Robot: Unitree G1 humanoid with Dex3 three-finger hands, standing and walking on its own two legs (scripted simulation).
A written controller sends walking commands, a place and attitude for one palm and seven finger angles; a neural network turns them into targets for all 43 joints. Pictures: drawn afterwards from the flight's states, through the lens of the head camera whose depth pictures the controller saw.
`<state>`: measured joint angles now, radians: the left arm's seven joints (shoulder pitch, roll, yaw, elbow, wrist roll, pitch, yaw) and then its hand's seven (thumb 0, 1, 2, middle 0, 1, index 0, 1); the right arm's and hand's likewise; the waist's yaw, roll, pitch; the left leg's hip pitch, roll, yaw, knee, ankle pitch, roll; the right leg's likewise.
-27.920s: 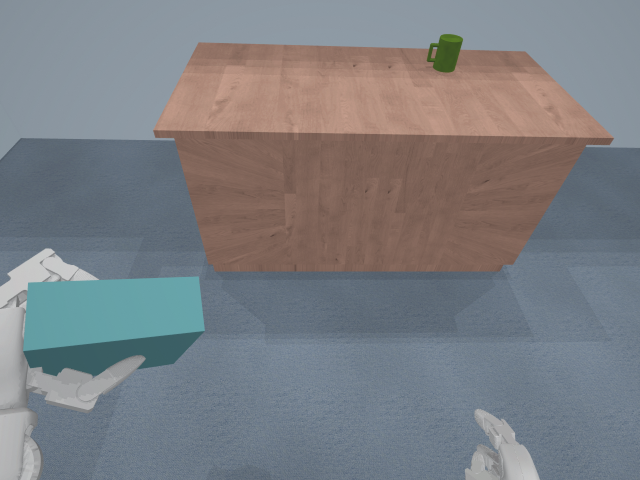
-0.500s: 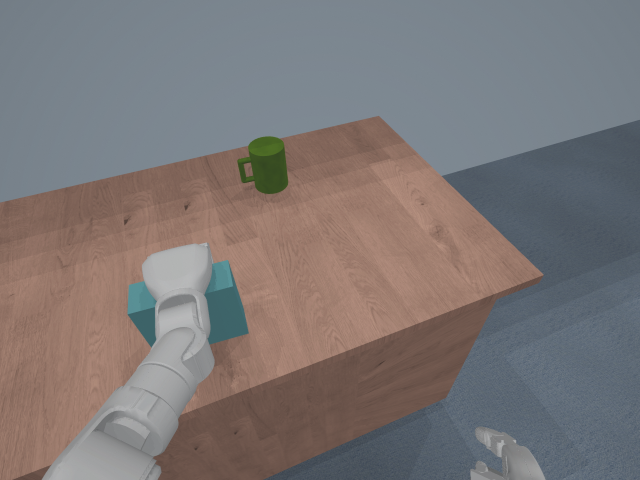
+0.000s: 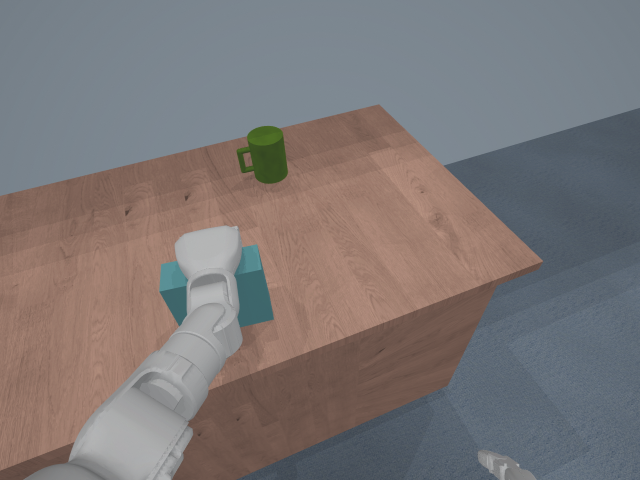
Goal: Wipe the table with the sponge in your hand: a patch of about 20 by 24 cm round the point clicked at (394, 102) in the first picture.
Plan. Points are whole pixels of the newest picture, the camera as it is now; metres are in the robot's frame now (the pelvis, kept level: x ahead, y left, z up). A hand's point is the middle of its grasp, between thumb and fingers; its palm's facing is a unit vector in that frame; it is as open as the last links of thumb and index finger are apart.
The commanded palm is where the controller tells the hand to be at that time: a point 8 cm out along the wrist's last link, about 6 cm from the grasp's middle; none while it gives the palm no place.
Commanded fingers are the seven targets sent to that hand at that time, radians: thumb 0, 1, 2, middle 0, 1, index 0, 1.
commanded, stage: slide across to the third lane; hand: left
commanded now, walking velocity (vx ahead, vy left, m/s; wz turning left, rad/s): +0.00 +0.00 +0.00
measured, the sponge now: (224, 301) +0.38 +0.18 -0.03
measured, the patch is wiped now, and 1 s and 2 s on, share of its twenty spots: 0.85 0.95 1.00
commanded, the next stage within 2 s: wipe forward along the third lane in 0.04 s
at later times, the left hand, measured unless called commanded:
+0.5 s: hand (236, 256) +0.43 +0.16 +0.03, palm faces -0.09 +0.00 -1.00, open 9.4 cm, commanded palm +0.41 +0.15 +0.06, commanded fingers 0.00 0.10 1.30 -1.20 -1.60 -1.20 -1.60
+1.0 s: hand (233, 231) +0.48 +0.18 +0.03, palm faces -0.10 +0.01 -1.00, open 9.4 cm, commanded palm +0.47 +0.17 +0.06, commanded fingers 0.00 0.10 1.30 -1.20 -1.60 -1.20 -1.60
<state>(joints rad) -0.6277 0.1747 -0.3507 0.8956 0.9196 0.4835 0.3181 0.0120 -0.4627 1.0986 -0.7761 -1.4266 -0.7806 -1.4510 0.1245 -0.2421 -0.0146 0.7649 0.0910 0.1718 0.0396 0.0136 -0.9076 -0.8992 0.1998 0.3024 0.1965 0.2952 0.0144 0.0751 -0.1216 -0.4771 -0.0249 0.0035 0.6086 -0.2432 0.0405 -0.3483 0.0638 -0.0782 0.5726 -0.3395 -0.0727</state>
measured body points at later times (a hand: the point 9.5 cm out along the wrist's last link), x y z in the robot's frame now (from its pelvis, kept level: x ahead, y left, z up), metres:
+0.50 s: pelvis -0.01 +0.00 -0.01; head +0.02 -0.01 +0.44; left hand +0.43 +0.16 +0.08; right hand +0.08 -0.26 -0.14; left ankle +0.04 +0.09 -0.73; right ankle -0.03 -0.07 -0.73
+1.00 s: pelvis -0.01 +0.01 -0.02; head +0.06 +0.01 +0.42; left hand +0.48 +0.17 +0.09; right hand +0.01 -0.26 -0.15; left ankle +0.04 +0.09 -0.73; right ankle -0.03 -0.07 -0.73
